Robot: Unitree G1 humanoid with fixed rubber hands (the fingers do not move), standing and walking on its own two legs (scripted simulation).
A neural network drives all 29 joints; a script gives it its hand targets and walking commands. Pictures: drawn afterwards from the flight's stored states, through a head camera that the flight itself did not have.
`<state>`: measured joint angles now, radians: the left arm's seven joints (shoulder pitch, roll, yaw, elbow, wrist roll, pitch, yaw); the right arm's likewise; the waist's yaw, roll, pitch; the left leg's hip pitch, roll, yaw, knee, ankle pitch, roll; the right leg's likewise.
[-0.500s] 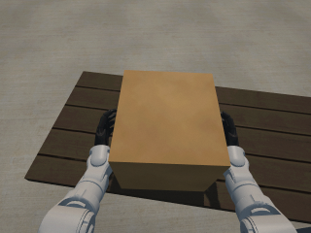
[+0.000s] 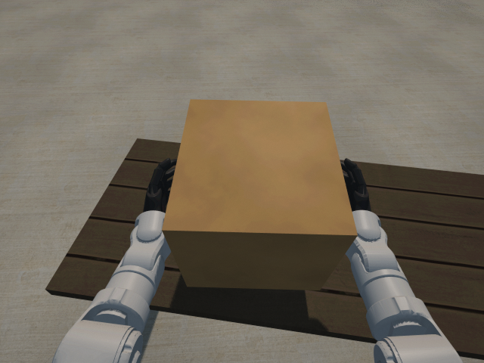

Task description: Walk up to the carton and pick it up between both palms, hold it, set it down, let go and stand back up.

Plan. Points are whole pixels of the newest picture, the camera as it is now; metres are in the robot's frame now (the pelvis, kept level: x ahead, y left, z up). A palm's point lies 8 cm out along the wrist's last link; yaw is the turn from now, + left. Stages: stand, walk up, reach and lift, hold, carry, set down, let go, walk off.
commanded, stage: reach and lift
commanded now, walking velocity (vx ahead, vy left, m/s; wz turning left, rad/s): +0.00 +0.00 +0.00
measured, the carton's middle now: (255, 195) +0.42 -0.03 +0.05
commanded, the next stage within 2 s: hold in 1.72 s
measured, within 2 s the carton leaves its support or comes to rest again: neither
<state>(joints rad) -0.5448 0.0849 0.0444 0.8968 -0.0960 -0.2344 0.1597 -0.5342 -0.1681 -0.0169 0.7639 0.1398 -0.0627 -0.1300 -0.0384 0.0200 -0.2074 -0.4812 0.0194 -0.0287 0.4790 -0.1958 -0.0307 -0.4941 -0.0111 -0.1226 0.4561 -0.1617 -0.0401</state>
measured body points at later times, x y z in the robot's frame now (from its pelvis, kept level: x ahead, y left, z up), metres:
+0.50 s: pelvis +0.00 +0.00 +0.01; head -0.02 +0.01 +0.46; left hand +0.40 +0.16 +0.14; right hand +0.38 -0.18 +0.14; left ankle +0.02 +0.14 -0.74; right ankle +0.03 -0.09 -0.74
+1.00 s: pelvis +0.00 +0.01 +0.01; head -0.03 +0.02 +0.46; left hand +0.39 +0.18 +0.15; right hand +0.38 -0.16 +0.15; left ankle +0.02 +0.14 -0.74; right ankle +0.03 -0.09 -0.74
